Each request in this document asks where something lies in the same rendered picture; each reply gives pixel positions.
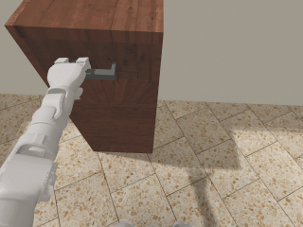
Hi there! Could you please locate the left robot shin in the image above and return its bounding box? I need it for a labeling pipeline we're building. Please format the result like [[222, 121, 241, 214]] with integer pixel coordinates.
[[119, 219, 132, 225]]

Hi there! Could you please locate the handle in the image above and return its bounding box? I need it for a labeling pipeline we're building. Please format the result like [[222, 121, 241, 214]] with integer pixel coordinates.
[[72, 60, 116, 80]]

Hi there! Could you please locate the drawer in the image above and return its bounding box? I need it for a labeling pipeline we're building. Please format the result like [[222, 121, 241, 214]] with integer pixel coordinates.
[[24, 38, 153, 80]]

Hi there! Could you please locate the cabinet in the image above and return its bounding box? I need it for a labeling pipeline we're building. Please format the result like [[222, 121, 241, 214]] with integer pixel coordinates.
[[4, 0, 164, 154]]

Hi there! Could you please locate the left robot hand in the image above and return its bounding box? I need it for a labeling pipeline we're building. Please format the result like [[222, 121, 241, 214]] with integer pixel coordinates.
[[47, 57, 91, 100]]

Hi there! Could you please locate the left robot forearm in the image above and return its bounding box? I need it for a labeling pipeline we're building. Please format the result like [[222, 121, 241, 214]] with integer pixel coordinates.
[[0, 85, 76, 182]]

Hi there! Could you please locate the left robot upper arm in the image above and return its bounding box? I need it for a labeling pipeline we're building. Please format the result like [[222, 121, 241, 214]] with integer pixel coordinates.
[[0, 153, 58, 227]]

